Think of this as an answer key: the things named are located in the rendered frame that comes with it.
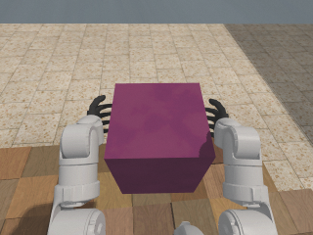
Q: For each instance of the robot left hand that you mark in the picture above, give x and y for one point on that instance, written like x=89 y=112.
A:
x=95 y=108

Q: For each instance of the right robot forearm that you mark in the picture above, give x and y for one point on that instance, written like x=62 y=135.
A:
x=242 y=159

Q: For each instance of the robot left upper arm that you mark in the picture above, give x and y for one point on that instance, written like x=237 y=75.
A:
x=78 y=222

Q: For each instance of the robot right hand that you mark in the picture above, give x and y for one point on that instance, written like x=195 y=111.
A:
x=218 y=114

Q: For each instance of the robot right thigh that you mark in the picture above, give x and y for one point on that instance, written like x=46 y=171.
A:
x=187 y=230

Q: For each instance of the robot right shin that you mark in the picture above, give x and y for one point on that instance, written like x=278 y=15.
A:
x=185 y=223

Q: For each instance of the left robot forearm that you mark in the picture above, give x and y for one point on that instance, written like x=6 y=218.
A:
x=78 y=169

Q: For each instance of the carton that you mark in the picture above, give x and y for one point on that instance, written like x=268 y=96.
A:
x=159 y=139

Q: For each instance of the robot right upper arm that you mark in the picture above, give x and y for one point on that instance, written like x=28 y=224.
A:
x=245 y=222

